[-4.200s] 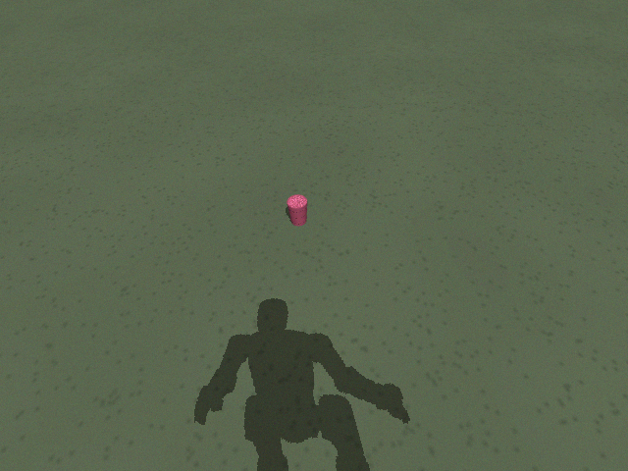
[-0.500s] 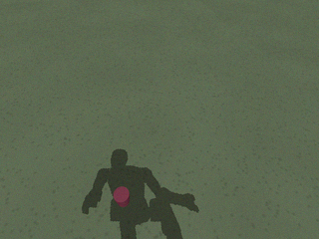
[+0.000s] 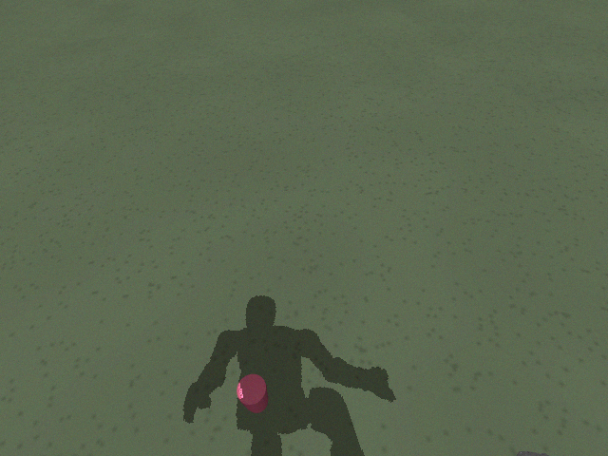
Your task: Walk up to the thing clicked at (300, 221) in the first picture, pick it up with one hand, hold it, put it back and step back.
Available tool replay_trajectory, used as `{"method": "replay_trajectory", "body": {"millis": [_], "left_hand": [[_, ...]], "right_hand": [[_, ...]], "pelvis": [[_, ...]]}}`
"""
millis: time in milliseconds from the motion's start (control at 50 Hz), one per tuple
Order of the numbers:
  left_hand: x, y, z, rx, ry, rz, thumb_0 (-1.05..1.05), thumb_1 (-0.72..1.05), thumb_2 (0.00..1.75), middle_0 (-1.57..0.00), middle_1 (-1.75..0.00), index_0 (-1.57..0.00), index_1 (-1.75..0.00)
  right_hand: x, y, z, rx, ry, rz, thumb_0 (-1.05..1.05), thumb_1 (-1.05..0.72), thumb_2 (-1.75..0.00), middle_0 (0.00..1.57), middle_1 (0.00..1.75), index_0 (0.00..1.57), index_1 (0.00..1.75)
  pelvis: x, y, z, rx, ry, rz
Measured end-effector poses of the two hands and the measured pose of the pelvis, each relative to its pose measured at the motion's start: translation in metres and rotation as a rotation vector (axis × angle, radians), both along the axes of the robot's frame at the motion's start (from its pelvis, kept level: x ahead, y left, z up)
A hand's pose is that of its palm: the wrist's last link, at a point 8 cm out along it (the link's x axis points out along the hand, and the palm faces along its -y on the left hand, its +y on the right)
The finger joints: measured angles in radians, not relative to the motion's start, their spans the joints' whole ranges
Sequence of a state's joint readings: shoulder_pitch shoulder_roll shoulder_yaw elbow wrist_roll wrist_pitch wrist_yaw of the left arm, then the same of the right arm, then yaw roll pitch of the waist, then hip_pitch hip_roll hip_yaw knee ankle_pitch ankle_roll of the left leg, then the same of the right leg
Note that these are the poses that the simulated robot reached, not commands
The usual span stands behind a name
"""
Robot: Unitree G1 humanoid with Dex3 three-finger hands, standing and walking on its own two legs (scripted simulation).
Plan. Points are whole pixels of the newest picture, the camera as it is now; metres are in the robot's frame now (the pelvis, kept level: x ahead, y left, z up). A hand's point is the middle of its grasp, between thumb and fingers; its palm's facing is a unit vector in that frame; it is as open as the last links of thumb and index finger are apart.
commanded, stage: walk up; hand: left
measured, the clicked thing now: (254, 395) +0.43 +0.24 -0.72
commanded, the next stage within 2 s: stand in 0.94 s
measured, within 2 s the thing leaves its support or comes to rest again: neither
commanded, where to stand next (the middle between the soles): +0.05 +0.00 m, yaw -1 degrees
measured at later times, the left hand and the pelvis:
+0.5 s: hand out of the picture +0.11 +0.25 -0.16, palm faces -0.03 -0.95 -0.31, open 7.3 cm; pelvis +0.01 +0.00 +0.00, yaw -1 degrees
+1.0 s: hand out of the picture +0.09 +0.26 -0.16, palm faces -0.02 -0.95 -0.33, open 7.3 cm; pelvis +0.02 +0.01 +0.00, yaw -1 degrees
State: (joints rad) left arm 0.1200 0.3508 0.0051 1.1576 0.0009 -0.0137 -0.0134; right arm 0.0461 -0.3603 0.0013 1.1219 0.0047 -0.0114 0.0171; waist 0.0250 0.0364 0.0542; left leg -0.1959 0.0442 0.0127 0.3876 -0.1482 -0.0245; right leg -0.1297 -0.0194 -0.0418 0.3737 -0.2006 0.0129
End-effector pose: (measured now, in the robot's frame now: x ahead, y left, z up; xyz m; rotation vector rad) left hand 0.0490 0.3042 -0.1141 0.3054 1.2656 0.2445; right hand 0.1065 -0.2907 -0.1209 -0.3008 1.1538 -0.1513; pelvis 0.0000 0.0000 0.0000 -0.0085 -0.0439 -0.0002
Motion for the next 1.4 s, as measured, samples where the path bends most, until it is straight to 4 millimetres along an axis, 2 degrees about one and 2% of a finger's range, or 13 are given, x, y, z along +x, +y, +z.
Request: {"method": "replay_trajectory", "body": {"millis": [180, 340, 520, 720, 940, 1400], "left_hand": [[0.041, -0.011, -0.003, -0.033, -0.057, -0.045, 0.0, 0.91, 0.9, -0.21, -0.3, -0.2, -0.3], [0.057, -0.015, -0.006, -0.052, -0.059, -0.07, 0.0, 0.91, 0.9, -0.21, -0.3, -0.2, -0.3], [0.053, -0.009, -0.005, -0.045, -0.04, -0.063, 0.0, 0.91, 0.9, -0.21, -0.3, -0.2, -0.3], [0.04, -0.002, -0.004, -0.031, -0.011, -0.04, 0.0, 0.91, 0.9, -0.21, -0.3, -0.2, -0.3], [0.032, -0.003, -0.006, -0.033, 0.003, -0.026, 0.01, 0.91, 0.9, -0.2, -0.3, -0.2, -0.3], [0.048, -0.006, 0.001, -0.014, -0.04, -0.063, 0.0, 0.91, 0.9, -0.21, -0.3, -0.2, -0.3]], "right_hand": [[-0.025, -0.011, 0.005, -0.033, 0.062, -0.055, 0.01, -0.91, -0.89, 0.2, 0.3, 0.21, 0.3], [-0.042, -0.012, 0.008, -0.047, 0.096, -0.086, 0.01, -0.91, -0.89, 0.2, 0.3, 0.2, 0.3], [-0.042, -0.003, 0.005, -0.034, 0.098, -0.085, 0.01, -0.91, -0.89, 0.2, 0.3, 0.2, 0.3], [-0.027, 0.003, 0.003, -0.018, 0.074, -0.065, 0.01, -0.91, -0.89, 0.2, 0.3, 0.21, 0.3], [-0.013, 0.002, 0.006, -0.023, 0.056, -0.053, 0.01, -0.91, -0.89, 0.2, 0.3, 0.21, 0.3], [-0.018, -0.005, 0.004, -0.023, 0.065, -0.062, 0.01, -0.91, -0.89, 0.2, 0.3, 0.21, 0.3]], "pelvis": [[0.005, -0.001, 0.002, 0.002, 0.001, -0.008], [0.008, 0.002, 0.003, 0.002, 0.006, -0.016], [0.01, 0.005, 0.004, 0.003, 0.009, -0.018], [0.012, 0.007, 0.004, 0.004, 0.01, -0.014], [0.016, 0.006, 0.004, 0.005, 0.01, -0.013], [0.021, 0.002, 0.004, 0.009, 0.004, -0.014]]}}
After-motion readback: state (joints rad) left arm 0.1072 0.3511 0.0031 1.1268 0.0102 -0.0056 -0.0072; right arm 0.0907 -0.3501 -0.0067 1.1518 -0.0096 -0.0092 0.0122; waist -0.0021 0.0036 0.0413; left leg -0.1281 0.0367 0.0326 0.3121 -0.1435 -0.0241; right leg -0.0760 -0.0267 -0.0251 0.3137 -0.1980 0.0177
